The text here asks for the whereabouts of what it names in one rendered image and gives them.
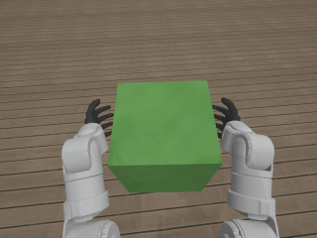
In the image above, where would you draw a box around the robot left forearm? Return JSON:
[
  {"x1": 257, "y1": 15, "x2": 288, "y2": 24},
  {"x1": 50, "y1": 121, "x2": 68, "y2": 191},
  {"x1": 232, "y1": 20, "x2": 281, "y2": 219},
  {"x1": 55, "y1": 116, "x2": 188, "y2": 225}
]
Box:
[{"x1": 61, "y1": 123, "x2": 110, "y2": 238}]

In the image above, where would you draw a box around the robot left hand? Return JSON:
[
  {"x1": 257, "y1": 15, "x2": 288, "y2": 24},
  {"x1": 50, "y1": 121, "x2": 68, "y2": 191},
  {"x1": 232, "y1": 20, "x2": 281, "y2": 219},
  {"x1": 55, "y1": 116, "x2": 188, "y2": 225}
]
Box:
[{"x1": 84, "y1": 98, "x2": 114, "y2": 137}]

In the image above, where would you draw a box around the robot right hand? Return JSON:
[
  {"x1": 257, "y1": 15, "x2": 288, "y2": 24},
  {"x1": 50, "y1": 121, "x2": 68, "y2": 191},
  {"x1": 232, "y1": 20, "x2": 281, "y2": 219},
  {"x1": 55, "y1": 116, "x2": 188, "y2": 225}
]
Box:
[{"x1": 212, "y1": 97, "x2": 241, "y2": 139}]

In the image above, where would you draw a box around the left robot upper arm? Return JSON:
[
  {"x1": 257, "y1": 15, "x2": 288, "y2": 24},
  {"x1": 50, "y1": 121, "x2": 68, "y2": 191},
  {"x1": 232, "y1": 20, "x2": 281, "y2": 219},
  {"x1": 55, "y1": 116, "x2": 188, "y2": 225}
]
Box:
[{"x1": 65, "y1": 219, "x2": 121, "y2": 238}]

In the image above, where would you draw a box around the robot right forearm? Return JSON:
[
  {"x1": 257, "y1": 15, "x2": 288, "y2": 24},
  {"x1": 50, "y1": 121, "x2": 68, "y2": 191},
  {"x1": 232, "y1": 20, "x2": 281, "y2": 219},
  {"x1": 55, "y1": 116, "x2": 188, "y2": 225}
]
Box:
[{"x1": 221, "y1": 120, "x2": 279, "y2": 238}]

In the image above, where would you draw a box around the carton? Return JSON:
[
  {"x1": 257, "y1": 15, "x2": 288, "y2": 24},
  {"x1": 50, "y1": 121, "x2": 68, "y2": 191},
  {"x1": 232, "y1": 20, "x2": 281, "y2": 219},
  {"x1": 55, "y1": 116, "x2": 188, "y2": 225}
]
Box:
[{"x1": 107, "y1": 80, "x2": 223, "y2": 193}]

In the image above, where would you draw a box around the right robot upper arm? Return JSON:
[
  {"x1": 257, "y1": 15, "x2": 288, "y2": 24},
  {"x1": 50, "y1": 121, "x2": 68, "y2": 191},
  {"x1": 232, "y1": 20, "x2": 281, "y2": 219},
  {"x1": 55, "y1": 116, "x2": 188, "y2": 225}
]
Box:
[{"x1": 218, "y1": 218, "x2": 277, "y2": 238}]

